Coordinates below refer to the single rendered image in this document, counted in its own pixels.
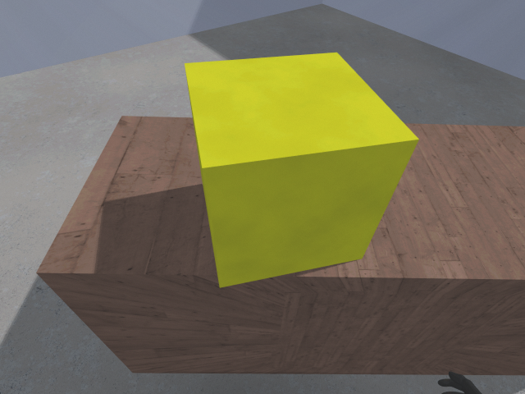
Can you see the robot right hand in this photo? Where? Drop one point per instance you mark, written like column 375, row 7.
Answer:
column 458, row 381

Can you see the pedestal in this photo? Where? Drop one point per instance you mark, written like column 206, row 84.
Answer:
column 441, row 286

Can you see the carton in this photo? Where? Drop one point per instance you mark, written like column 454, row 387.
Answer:
column 299, row 159

